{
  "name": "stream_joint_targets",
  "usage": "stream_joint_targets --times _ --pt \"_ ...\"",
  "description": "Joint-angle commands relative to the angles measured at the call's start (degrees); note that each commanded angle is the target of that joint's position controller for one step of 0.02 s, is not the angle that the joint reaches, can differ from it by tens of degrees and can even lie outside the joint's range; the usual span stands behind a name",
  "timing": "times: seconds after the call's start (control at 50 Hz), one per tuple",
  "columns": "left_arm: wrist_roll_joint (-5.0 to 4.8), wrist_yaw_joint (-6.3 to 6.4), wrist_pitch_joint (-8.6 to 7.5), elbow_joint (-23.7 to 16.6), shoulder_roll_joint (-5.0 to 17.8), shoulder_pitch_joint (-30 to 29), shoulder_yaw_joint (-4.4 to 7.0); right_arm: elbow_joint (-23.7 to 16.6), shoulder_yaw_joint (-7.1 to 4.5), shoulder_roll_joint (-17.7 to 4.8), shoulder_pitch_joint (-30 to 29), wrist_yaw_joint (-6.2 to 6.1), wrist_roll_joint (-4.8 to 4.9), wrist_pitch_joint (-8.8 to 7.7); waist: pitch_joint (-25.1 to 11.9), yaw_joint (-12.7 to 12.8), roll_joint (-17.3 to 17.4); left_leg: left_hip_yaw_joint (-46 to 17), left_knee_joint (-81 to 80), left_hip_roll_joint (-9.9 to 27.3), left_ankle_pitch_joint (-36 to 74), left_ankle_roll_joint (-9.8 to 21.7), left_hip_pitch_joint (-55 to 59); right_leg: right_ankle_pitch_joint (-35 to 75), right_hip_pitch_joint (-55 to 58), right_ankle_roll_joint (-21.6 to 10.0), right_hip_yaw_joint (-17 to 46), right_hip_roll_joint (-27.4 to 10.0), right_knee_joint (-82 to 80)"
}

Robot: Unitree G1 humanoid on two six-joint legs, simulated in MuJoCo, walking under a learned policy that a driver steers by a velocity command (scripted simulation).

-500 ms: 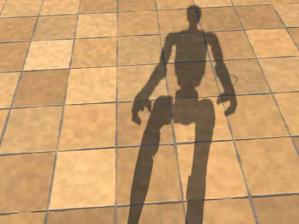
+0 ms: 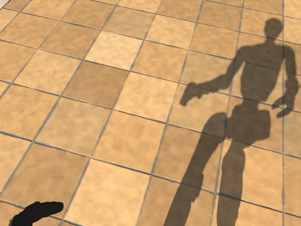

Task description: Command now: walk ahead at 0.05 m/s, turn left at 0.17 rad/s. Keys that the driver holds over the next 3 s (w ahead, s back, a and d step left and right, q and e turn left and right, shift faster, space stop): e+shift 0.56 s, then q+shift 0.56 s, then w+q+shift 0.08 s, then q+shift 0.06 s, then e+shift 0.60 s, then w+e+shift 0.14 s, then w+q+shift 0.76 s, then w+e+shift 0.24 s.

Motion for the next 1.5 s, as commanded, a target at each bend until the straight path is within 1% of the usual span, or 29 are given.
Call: stream_joint_targets --times 0.02,0.06,0.12,0.22,0.26,0.28,0.3,0.38,0.56,0.62,0.64,0.66,0.68,0.72,0.76,0.8,0.98,1.0,1.02,1.04,1.08,1.12,1.2,1.26,1.36,1.44,1.46,1.48,1.5 --pt "-0.2 0.68 0.39 -0.7 3.6 5.2 0.85 -3.7 -0.1 -3.4 -0.3 -0.5 -1.37 0.1 -14.5 0.5 7.3 -8.8 -5.3 14.8 4.4 6.1 6.2 3.5 8.0 1.5 -4.9 -2.2 -0.1" --pt "-0.08 0.38 0.02 -0.4 2.4 5.2 0.12 -2.7 1.51 -0.3 -1.5 0.32 -2.48 -0.18 -12.7 -0.2 8.0 -7.2 -6.3 15.1 -2.6 5.6 4.0 4.3 12.4 0.7 -5.4 -4.0 -5.6" --pt "-1.37 -0.15 -0.74 -1.7 6.8 3.8 1.18 -1.6 0.12 -5.7 -2.2 0.96 -2.62 -0.21 -7.5 -1.8 10.0 -9.0 -5.6 18.3 -3.2 7.5 6.6 -0.5 9.8 -1.2 -7.3 -3.1 -9.7" --pt "-1.58 -1.83 -1.69 -0.4 7.2 11.3 1.62 -1.0 -0.45 -6.1 -4.6 -0.26 0.04 0.59 -9.1 2.0 6.5 -6.2 3.2 19.3 15.0 4.9 14.3 8.0 13.0 -4.7 -8.1 -1.4 -25.8" --pt "-1.0 -1.41 -1.84 -1.3 15.2 12.0 3.86 -3.3 -0.7 -4.5 -5.4 -0.61 -1.51 -0.21 -7.3 -0.7 -10.0 5.7 18.3 6.2 -3.0 -3.6 2.6 35.5 18.7 -13.6 13.2 -13.1 -31.6" --pt "-0.23 -1.12 -1.61 -1.0 15.5 15.7 4.4 -4.9 -0.79 -4.7 -11.6 -0.76 -2.01 -0.8 -5.9 4.3 -15.5 7.7 26.7 0.2 -25.9 -6.9 -10.1 40.9 24.6 -21.7 24.5 -18.9 -35.4" --pt "0.84 -0.79 -1.77 -0.5 13.5 18.9 4.05 -4.9 -0.95 -4.4 -12.2 -0.64 -1.47 -1.22 -8.8 5.6 -11.4 3.3 36.7 1.4 -32.3 -7.5 -14.0 39.3 28.4 -23.1 25.3 -19.2 -35.6" --pt "-2.21 1.21 -0.01 -3.1 10.8 11.9 4.13 -2.9 -0.85 -1.9 -11.4 -0.07 -0.1 -0.97 -10.6 2.5 -4.6 2.1 36.5 4.5 -22.0 -9.6 -15.4 35.3 31.0 -16.1 15.2 -10.5 -31.9" --pt "-1.96 1.73 2.72 -6.2 12.3 11.1 5.78 -0.4 -1.5 -3.2 -10.0 1.67 1.03 -3.48 -12.2 3.1 -10.6 2.1 9.5 2.5 -15.4 -10.1 -1.8 29.6 27.0 -14.8 23.4 -6.6 -30.8" --pt "-2.15 1.71 2.77 -6.5 9.5 9.0 4.37 2.5 -1.87 -4.3 -4.7 2.32 0.53 -4.02 -14.1 2.0 -10.9 4.5 -3.7 6.3 -2.9 -8.0 8.1 24.0 25.6 -12.3 19.9 -5.0 -27.0" --pt "-1.15 1.64 2.62 -5.6 6.9 12.0 3.3 2.0 -1.55 -4.1 -6.0 2.33 -0.29 -4.04 -14.3 3.6 -7.3 0.2 -6.0 10.5 1.6 -6.2 12.9 14.5 22.6 -10.4 17.8 -2.6 -24.9" --pt "0.92 1.23 2.33 -4.6 3.0 16.0 1.73 0.1 -0.87 -5.3 -8.5 2.31 -1.79 -3.82 -14.2 6.0 5.3 -11.7 -8.7 20.5 9.6 -2.3 15.7 -5.2 18.2 -7.3 11.0 3.6 -16.3" --pt "0.9 1.29 1.81 -5.9 4.5 15.3 2.16 0.8 0.04 -4.4 -9.8 2.68 -4.02 -4.14 -8.9 7.8 14.7 -23.2 -10.4 26.4 10.1 6.5 9.3 -18.1 13.3 -4.2 7.6 6.0 -13.6" --pt "1.68 1.32 0.83 -4.4 8.5 12.3 3.0 0.7 1.24 -1.1 -12.0 3.11 -1.66 -4.57 -5.6 6.1 9.5 -20.4 -10.1 22.7 0.0 7.1 7.0 -10.5 13.7 -0.5 3.6 0.0 -12.8" --pt "1.65 1.34 0.22 -5.0 8.0 7.5 3.28 1.5 -0.94 -8.0 -8.5 2.3 0.84 -3.51 -4.8 3.2 9.7 -19.2 -7.7 18.5 -1.8 4.6 11.0 -6.3 11.0 0.5 0.7 1.2 -16.2" --pt "0.12 1.02 -0.45 -5.2 7.4 5.9 3.21 2.0 -2.46 -11.9 -4.0 1.4 1.1 -2.39 -5.4 1.6 9.5 -20.5 -6.5 17.7 2.3 5.0 13.5 -9.2 9.0 0.9 -1.4 3.6 -13.6" --pt "-1.56 -0.58 -2.43 -1.7 5.7 10.4 3.77 -0.8 -3.66 -9.0 -5.2 -0.64 3.2 0.99 -12.8 4.4 11.3 -22.6 -0.8 13.2 10.3 1.4 12.7 7.4 23.8 -1.7 -3.0 4.4 -36.6" --pt "-1.19 -0.37 -2.16 -1.1 7.9 11.6 4.53 -1.0 -3.07 -7.0 -3.8 -0.79 3.04 1.13 -13.6 3.8 8.6 -19.7 3.3 10.3 -0.6 -1.5 4.9 12.3 32.4 -3.9 0.2 -1.6 -38.9" --pt "0.26 -0.1 -1.42 -2.1 12.5 9.3 5.06 -1.2 -1.96 -2.9 0.4 -0.59 2.06 1.08 -12.8 0.4 -8.4 -9.0 15.1 2.0 -23.5 -4.8 -7.5 18.9 37.3 -10.8 14.4 -14.6 -39.2" --pt "3.05 -0.47 -1.53 -3.2 11.3 7.1 4.77 -1.1 -3.51 -7.8 2.4 -0.52 1.76 0.44 -10.0 0.1 -11.8 -5.6 25.7 2.9 -32.5 -7.2 -12.2 25.5 30.3 -17.1 20.0 -22.2 -38.5" --pt "2.02 0.05 -1.77 -4.7 6.5 2.1 3.31 1.3 -4.89 -11.6 4.5 -0.24 1.56 0.75 -6.8 -1.4 -5.4 -2.7 36.2 7.0 -25.2 -9.2 -12.2 24.4 26.9 -15.6 9.2 -17.5 -37.3" --pt "0.56 0.98 -1.52 -4.6 5.5 1.7 2.69 1.9 -4.25 -9.0 5.3 -0.1 1.32 1.58 -5.8 -0.8 -6.0 -0.3 42.8 8.4 -18.8 -10.7 -15.4 26.5 27.9 -14.1 2.0 -13.6 -35.8" --pt "0.24 1.56 -2.17 -2.7 8.3 12.6 2.95 -2.8 -2.61 -8.2 -3.0 1.56 2.18 0.38 -4.4 6.4 -7.5 5.9 42.3 14.3 -12.4 -11.5 -27.5 -10.0 35.6 -15.3 4.5 -16.2 -45.6" --pt "1.01 1.41 -2.3 -2.1 8.6 13.1 2.92 -4.6 -2.01 -6.3 -5.9 2.33 1.53 -0.51 -0.6 7.0 -3.8 6.6 36.8 16.1 -11.4 -12.5 -28.1 5.7 36.7 -15.5 -2.2 -16.3 -45.1" --pt "-0.6 -1.23 -2.02 0.6 9.7 13.4 2.83 -5.0 0.88 -0.5 -5.7 2.41 0.34 -1.59 -3.1 4.4 -4.2 9.1 18.5 12.8 -13.5 -10.2 -9.7 30.6 28.9 -17.9 -8.4 -13.6 -41.2" --pt "-3.05 -2.54 -2.51 2.8 10.8 13.4 2.46 -3.0 -0.38 -4.5 -2.7 1.82 0.1 -1.98 -6.3 0.4 -5.7 10.5 -2.0 8.6 -0.2 -5.9 9.1 37.9 26.2 -14.2 -5.5 -12.8 -33.7" --pt "-2.76 -2.59 -3.06 3.2 9.7 14.3 1.87 -2.3 -1.35 -7.7 0.3 1.11 -0.39 -1.98 -9.2 -1.2 -4.3 8.4 -5.5 10.5 8.3 -4.4 18.6 36.4 22.9 -10.8 -6.4 -10.3 -29.4" --pt "-0.56 -2.58 -3.71 0.9 7.0 12.7 0.57 -2.2 -2.41 -12.7 6.7 0.03 -1.75 -1.63 -17.3 -3.5 1.2 -0.9 1.0 21.8 31.6 -0.9 33.7 18.0 13.7 -6.6 -8.2 -6.7 -18.9" --pt "-0.36 -2.48 -3.42 1.2 2.8 19.8 -0.72 -2.0 -2.93 -15.3 5.7 -0.48 -2.46 -0.54 -24.5 -0.8 14.7 -11.4 4.1 36.5 43.2 10.4 41.5 -20.4 1.8 -2.6 -10.8 -1.2 -3.2"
